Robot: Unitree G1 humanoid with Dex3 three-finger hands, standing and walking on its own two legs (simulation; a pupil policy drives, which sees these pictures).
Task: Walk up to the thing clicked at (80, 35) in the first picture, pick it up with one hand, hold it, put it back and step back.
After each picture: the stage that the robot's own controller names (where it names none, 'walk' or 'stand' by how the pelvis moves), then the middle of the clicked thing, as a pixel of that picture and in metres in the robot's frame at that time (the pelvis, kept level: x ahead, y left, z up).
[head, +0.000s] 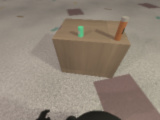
stand; (80, 31) +0.96 +0.14 +0.01
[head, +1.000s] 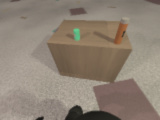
walk; (76, 34) +0.85 +0.21 +0.02
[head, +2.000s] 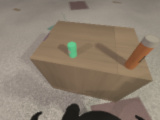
stand; (72, 50) +0.51 +0.18 +0.04
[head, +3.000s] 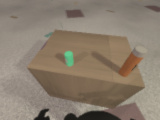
stand; (69, 58) +0.48 +0.18 +0.01
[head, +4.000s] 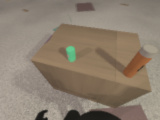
stand; (71, 54) +0.50 +0.18 +0.02
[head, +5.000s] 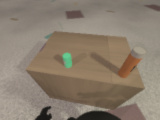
stand; (67, 60) +0.47 +0.19 +0.01
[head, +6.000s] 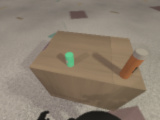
stand; (69, 59) +0.49 +0.18 +0.00
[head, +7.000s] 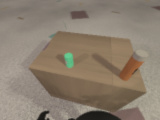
stand; (69, 60) +0.48 +0.19 +0.00
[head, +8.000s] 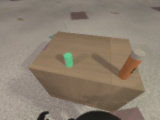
stand; (68, 60) +0.48 +0.19 +0.00
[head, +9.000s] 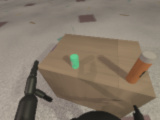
rise first; (74, 61) +0.48 +0.17 +0.01
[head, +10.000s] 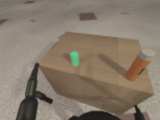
go down; (74, 59) +0.49 +0.18 +0.01
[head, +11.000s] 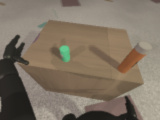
go down; (65, 54) +0.49 +0.16 +0.02
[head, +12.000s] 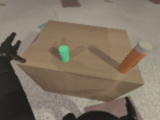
go down; (64, 54) +0.49 +0.17 +0.03
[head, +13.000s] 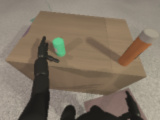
close in; (59, 47) +0.49 +0.18 +0.07
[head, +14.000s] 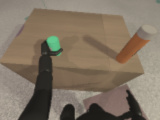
lift; (54, 46) +0.49 +0.19 +0.08
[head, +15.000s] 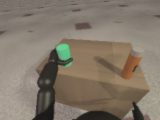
lift; (64, 55) +0.33 +0.16 +0.24
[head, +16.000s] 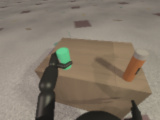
hold; (64, 59) +0.33 +0.17 +0.20
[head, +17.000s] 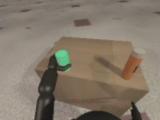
hold; (63, 61) +0.33 +0.17 +0.19
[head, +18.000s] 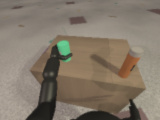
crouch; (64, 51) +0.40 +0.16 +0.20
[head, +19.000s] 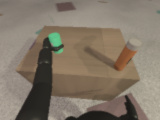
lower; (56, 43) +0.49 +0.19 +0.16
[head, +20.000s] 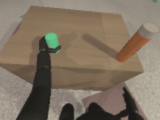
lower; (53, 43) +0.51 +0.19 +0.08
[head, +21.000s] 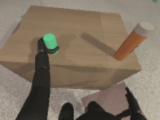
lower; (51, 44) +0.50 +0.20 +0.08
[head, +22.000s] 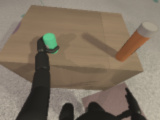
lower; (51, 44) +0.50 +0.20 +0.08
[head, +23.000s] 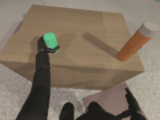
lower; (51, 43) +0.51 +0.20 +0.08
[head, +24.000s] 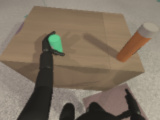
withdraw; (56, 45) +0.50 +0.18 +0.08
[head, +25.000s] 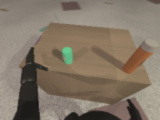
sink last; (67, 56) +0.47 +0.16 +0.05
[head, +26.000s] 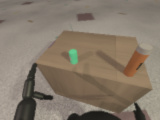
stand; (73, 56) +0.51 +0.18 +0.04
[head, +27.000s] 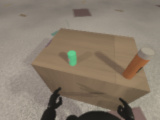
stand; (72, 58) +0.48 +0.17 +0.02
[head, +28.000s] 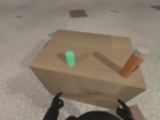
stand; (70, 59) +0.48 +0.17 +0.01
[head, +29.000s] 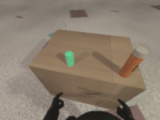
stand; (69, 59) +0.48 +0.18 +0.01
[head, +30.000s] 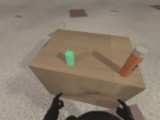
stand; (69, 58) +0.49 +0.18 +0.01
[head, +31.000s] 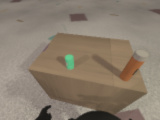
walk; (69, 62) +0.46 +0.17 +0.01
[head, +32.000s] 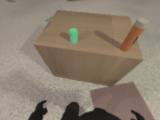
walk; (73, 36) +0.65 +0.16 +0.03
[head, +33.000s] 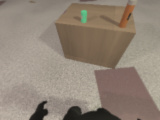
walk; (83, 16) +1.05 +0.13 +0.04
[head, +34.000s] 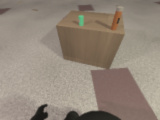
stand; (81, 20) +1.18 +0.15 +0.03
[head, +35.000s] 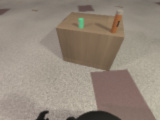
stand; (81, 23) +1.15 +0.16 +0.01
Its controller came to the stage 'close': yes
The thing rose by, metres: 0.22
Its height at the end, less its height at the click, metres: +0.00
